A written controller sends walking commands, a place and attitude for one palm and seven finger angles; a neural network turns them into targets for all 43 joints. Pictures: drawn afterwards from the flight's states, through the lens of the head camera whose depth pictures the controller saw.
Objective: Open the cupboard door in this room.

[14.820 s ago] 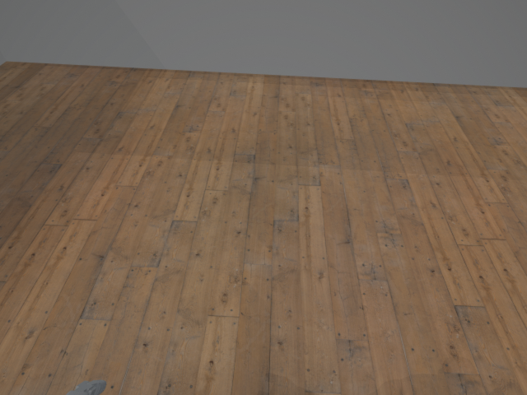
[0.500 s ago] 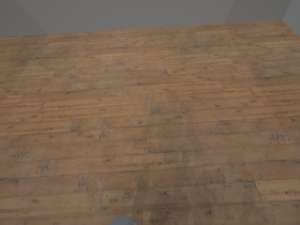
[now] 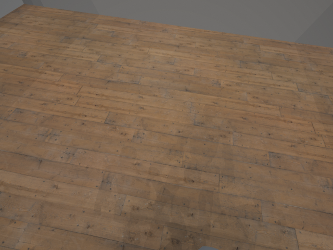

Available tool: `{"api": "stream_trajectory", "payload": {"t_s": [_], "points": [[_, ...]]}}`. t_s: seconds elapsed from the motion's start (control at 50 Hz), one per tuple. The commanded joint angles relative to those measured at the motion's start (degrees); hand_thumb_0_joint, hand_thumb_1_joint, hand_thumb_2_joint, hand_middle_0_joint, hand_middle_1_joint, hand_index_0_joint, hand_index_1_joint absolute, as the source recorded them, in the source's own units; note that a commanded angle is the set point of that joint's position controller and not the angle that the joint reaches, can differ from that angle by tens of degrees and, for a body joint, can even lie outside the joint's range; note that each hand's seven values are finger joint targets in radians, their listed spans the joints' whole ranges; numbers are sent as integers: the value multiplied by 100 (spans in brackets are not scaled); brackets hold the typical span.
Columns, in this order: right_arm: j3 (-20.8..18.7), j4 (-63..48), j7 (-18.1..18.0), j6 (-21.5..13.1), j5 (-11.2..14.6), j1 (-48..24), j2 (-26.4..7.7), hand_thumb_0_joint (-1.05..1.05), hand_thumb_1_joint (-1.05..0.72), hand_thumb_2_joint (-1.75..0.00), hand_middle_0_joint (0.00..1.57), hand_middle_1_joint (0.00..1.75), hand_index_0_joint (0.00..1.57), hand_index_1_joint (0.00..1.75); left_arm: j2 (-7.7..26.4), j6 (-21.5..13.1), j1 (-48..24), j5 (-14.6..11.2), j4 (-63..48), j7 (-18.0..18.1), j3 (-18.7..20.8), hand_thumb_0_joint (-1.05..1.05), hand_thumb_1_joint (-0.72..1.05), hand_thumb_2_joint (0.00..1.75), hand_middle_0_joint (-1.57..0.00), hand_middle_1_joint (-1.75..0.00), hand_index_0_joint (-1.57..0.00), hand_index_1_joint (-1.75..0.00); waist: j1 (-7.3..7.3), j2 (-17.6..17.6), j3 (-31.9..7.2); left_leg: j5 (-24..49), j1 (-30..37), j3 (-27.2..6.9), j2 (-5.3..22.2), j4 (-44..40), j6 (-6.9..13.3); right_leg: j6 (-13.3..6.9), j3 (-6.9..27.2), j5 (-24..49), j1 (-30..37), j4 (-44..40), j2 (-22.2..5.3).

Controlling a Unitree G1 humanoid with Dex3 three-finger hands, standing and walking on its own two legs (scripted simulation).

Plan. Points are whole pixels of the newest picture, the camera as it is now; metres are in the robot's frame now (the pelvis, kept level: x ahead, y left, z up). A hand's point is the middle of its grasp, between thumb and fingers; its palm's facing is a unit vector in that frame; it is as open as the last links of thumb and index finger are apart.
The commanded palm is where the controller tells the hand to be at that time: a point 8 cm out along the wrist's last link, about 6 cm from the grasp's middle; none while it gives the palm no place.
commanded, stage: turn or walk to find it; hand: left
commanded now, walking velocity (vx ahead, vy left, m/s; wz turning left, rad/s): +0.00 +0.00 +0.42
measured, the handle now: out of the picture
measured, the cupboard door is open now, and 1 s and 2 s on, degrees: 0 0 0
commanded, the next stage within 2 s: none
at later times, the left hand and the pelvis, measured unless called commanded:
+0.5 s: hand out of the picture -0.02 +0.16 -0.16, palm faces +0.25 -0.93 -0.26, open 7.4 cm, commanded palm none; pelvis -0.02 -0.04 +0.00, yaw +14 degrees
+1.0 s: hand out of the picture -0.03 +0.20 -0.16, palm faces +0.44 -0.86 -0.27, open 7.4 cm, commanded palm none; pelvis -0.03 -0.03 +0.00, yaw +26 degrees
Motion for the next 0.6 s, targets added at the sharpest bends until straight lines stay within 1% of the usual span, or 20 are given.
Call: {"api": "stream_trajectory", "payload": {"t_s": [0.0,0.04,0.06,0.08,0.1,0.12,0.14,0.16,0.18,0.2,0.22,0.26,0.34,0.4,0.46,0.5,0.52,0.54,0.56,0.58], "points": [[-343,-339,-53,-14,-39,253,-1254,0,-90,-90,20,30,20,30,289,-150,-92,-38,-545,21,68,0,90,90,-20,-30,-20,-30,-199,1077,-565,2719,444,-1440,1350,-526,854,-24,-17,-26,119,-842,163],[-362,-374,-43,4,-34,176,-1248,0,-90,-90,20,30,20,30,302,-197,132,-51,-515,29,74,0,90,90,-20,-30,-20,-30,-97,1097,-663,2778,263,-1525,1216,-302,764,-64,-87,363,619,-1647,295],[-375,-389,-36,10,-13,110,-1232,0,-90,-90,20,30,20,30,350,-235,367,-52,-447,32,87,0,90,90,-20,-30,-20,-30,31,1023,-724,2515,34,-1494,1110,-111,638,-77,-128,882,1086,-2255,307],[-366,-426,-25,7,17,110,-1113,0,-90,-90,20,30,20,30,441,-288,571,-34,-414,50,116,0,90,90,-20,-30,-20,-30,127,710,-808,1963,-329,-1409,873,188,417,-109,-54,1476,1699,-3074,172],[-328,-471,9,-7,73,203,-830,0,-90,-90,20,30,20,30,819,-354,747,37,-387,90,181,0,90,90,-20,-30,-20,-30,189,-302,-944,602,-1182,-876,381,936,55,-354,784,1809,2507,-3507,-769],[-277,-662,29,-4,66,128,-546,0,-90,-90,20,30,20,30,1244,-368,773,95,-438,114,264,0,90,90,-20,-30,-20,-30,241,-1579,-705,-1784,-2016,-143,-350,2168,-267,-1035,2024,2559,2492,-3678,-2085],[-352,-588,-3,114,6,115,-837,0,-90,-90,20,30,20,30,1176,-375,700,24,-496,124,283,0,90,90,-20,-30,-20,-30,275,-1543,-663,-2029,-1827,-526,-102,3184,-234,-1344,2093,2203,1679,-3888,-2300],[-393,-556,16,170,12,50,-858,0,-90,-90,20,30,20,30,1028,-325,385,25,-575,149,262,0,90,90,-20,-30,-20,-30,125,-1211,-314,-1766,-1827,-534,-26,3848,-211,-1389,1916,1733,1205,-3957,-2116],[-386,-401,59,197,-1,141,-829,0,-90,-90,20,30,20,30,848,-324,59,26,-650,137,207,0,90,90,-20,-30,-20,-30,-28,-737,-112,-1351,-1848,-487,76,4220,-239,-1286,1383,1556,1027,-3895,-1774],[-369,-282,96,210,-20,343,-751,0,-90,-90,20,30,20,30,688,-339,-159,29,-713,122,150,0,90,90,-20,-30,-20,-30,-181,-599,-101,-988,-1844,-379,116,4357,-301,-1124,827,1718,1048,-3762,-1457],[-351,-231,118,221,-16,456,-722,0,-90,-90,20,30,20,30,626,-363,-179,33,-728,115,130,0,90,90,-20,-30,-20,-30,-182,-775,-147,-793,-1806,-269,148,4404,-357,-1055,549,1852,1076,-3738,-1349],[-341,-205,136,228,-4,434,-722,0,-90,-90,20,30,20,30,590,-378,-39,48,-674,128,122,0,90,90,-20,-30,-20,-30,-136,-858,-140,-676,-1724,-172,190,4250,-427,-1040,360,1912,1118,-3763,-1325],[-281,-220,125,229,2,143,-669,0,-90,-90,20,30,20,30,738,-369,447,66,-486,116,154,0,90,90,-20,-30,-20,-30,94,-850,-266,-945,-1681,33,231,3484,-503,-1149,278,2360,1618,-3655,-1436],[-213,-265,116,181,32,-94,-600,0,-90,-90,20,30,20,30,864,-360,691,90,-341,108,186,0,90,90,-20,-30,-20,-30,223,-904,-429,-1226,-1491,220,221,2683,-504,-1232,167,3160,1976,-3434,-1519],[-152,-295,92,114,82,-181,-554,0,-90,-90,20,30,20,30,960,-334,724,102,-236,109,238,0,90,90,-20,-30,-20,-30,269,-1057,-582,-1396,-1164,395,244,1881,-440,-1311,57,3678,2168,-3156,-1651],[-132,-257,71,68,90,22,-556,0,-90,-90,20,30,20,30,1031,-305,646,96,-203,106,260,0,90,90,-20,-30,-20,-30,153,-1095,-709,-1105,-753,571,200,1163,-390,-1206,-94,3752,2076,-2882,-1663],[-133,-221,65,44,83,139,-581,0,-90,-90,20,30,20,30,1015,-288,602,78,-184,96,261,0,90,90,-20,-30,-20,-30,77,-1016,-732,-686,-390,640,160,650,-357,-1048,-207,3611,1887,-2693,-1574],[-153,-163,71,-1,68,381,-666,0,-90,-90,20,30,20,30,968,-262,520,34,-180,91,268,0,90,90,-20,-30,-20,-30,-101,-746,-777,33,196,611,236,-152,-293,-797,-456,3189,1524,-2321,-1476],[-221,-143,82,-53,48,550,-1003,0,-90,-90,20,30,20,30,775,-216,538,-13,-233,72,234,0,90,90,-20,-30,-20,-30,-198,223,-896,819,995,-139,776,-684,-104,-468,-709,2170,703,-1443,-1078],[-357,-177,54,-71,6,744,-1568,0,-90,-90,20,30,20,30,361,-186,516,-30,-456,35,135,0,90,90,-20,-30,-20,-30,-295,1874,-783,2811,1478,-1866,2189,-803,575,-49,-868,-657,-732,-374,-353]]}}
